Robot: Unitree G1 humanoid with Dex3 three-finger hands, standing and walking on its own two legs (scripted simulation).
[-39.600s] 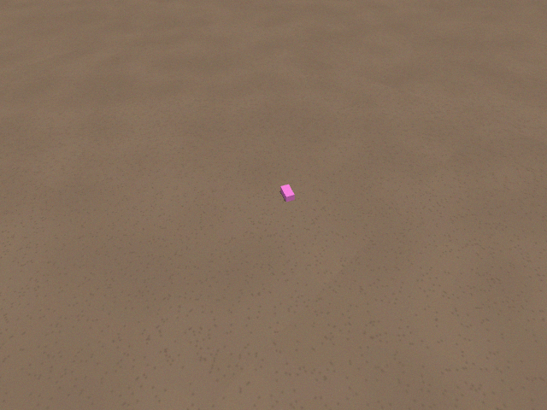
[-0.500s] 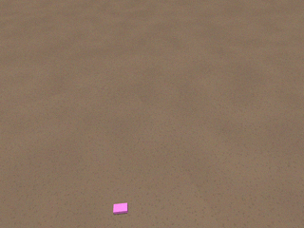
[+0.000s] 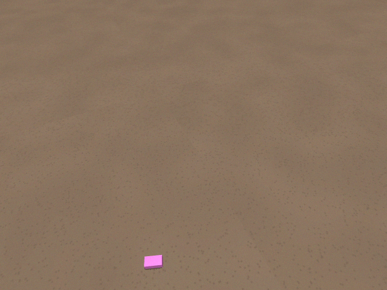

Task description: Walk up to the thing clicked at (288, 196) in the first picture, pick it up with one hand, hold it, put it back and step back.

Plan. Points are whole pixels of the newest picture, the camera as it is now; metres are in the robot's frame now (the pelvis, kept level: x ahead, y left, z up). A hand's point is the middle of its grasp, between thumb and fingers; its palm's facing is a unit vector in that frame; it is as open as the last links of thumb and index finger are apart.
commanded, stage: step back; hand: left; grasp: from above
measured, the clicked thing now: (153, 261) +0.42 +0.25 -0.76
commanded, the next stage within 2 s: none
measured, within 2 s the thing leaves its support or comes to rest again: neither
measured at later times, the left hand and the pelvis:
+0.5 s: hand out of the picture +0.07 +0.32 -0.18, palm faces -0.05 -0.93 -0.36, open 7.4 cm; pelvis -0.07 +0.06 -0.02, yaw -1 degrees
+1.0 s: hand out of the picture -0.06 +0.30 -0.15, palm faces -0.04 -0.91 -0.42, open 7.4 cm; pelvis -0.18 +0.04 -0.02, yaw -3 degrees
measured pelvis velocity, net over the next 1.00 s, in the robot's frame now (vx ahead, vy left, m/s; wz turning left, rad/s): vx -0.18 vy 0.04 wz -0.04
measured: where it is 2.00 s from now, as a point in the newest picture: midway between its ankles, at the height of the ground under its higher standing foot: outside the picture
